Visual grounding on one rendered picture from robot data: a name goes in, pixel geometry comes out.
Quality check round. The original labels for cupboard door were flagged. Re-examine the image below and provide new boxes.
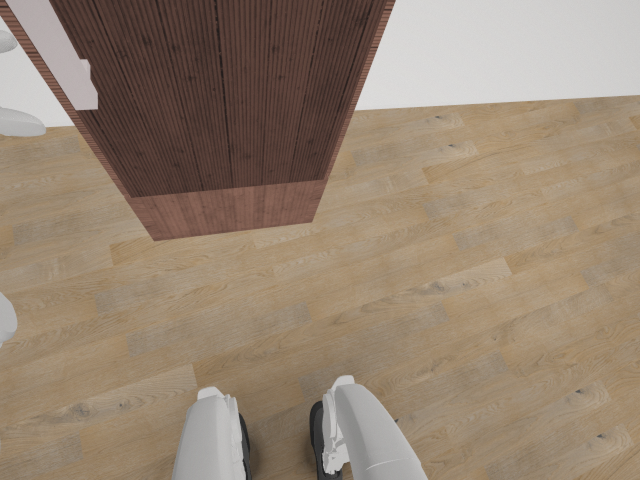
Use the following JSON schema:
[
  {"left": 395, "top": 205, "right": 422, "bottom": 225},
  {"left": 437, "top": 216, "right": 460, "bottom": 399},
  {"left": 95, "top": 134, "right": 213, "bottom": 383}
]
[{"left": 4, "top": 0, "right": 387, "bottom": 198}]

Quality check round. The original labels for left robot hand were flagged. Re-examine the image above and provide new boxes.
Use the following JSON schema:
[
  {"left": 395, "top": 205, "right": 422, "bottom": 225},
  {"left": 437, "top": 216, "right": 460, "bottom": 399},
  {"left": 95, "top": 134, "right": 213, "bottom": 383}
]
[{"left": 0, "top": 30, "right": 46, "bottom": 137}]

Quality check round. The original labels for handle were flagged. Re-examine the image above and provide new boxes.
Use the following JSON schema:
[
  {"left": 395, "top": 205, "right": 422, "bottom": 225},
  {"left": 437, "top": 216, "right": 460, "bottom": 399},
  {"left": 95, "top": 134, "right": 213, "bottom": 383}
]
[{"left": 5, "top": 0, "right": 98, "bottom": 110}]

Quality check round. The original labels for right robot thigh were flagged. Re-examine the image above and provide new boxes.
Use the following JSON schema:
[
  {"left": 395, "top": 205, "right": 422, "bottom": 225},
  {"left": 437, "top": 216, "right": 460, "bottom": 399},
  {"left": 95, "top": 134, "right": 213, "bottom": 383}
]
[{"left": 322, "top": 384, "right": 428, "bottom": 480}]

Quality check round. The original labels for right robot foot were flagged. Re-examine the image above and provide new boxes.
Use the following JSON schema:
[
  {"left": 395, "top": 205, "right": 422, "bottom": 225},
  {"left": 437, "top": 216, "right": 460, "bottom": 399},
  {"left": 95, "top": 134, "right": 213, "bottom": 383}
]
[{"left": 310, "top": 401, "right": 343, "bottom": 480}]

